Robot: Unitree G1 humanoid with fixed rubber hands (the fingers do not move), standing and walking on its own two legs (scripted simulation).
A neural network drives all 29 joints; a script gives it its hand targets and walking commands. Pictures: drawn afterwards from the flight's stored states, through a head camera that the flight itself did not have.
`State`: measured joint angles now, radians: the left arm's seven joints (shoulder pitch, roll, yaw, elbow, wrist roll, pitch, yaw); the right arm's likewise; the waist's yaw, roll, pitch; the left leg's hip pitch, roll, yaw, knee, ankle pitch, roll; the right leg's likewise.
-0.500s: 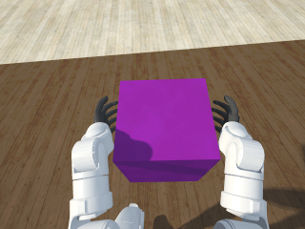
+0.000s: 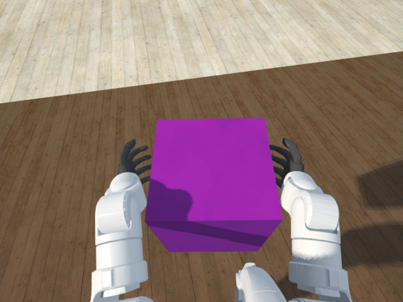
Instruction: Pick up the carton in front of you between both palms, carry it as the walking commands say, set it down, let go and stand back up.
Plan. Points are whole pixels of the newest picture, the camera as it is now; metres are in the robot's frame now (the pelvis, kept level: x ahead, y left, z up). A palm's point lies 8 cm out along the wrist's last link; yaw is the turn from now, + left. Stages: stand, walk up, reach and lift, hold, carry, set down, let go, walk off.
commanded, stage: carry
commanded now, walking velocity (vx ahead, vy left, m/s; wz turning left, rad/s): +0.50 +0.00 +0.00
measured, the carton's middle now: (211, 191) +0.33 -0.01 -0.02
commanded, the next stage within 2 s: none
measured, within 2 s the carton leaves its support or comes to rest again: neither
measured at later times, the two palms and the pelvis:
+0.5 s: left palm (152, 86) +0.62 +0.12 +0.04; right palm (263, 78) +0.64 -0.18 +0.04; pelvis +0.31 -0.05 -0.04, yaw +2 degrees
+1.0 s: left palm (154, 45) +0.94 +0.15 -0.03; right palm (237, 45) +0.92 -0.15 -0.03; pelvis +0.62 +0.01 -0.09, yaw +0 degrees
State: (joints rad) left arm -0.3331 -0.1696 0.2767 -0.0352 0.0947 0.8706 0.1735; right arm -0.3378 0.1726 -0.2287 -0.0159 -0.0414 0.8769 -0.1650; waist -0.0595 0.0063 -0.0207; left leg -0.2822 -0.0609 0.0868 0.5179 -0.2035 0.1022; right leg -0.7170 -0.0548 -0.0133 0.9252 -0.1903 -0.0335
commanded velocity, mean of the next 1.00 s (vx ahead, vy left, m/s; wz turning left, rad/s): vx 0.50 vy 0.00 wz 0.00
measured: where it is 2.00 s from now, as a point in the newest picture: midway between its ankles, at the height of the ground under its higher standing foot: (198, 140)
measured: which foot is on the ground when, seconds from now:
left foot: down 0.00-0.24, up 0.26-0.76, down 0.78-1.00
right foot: up 0.00-0.20, down 0.22-0.78, up 0.80-1.00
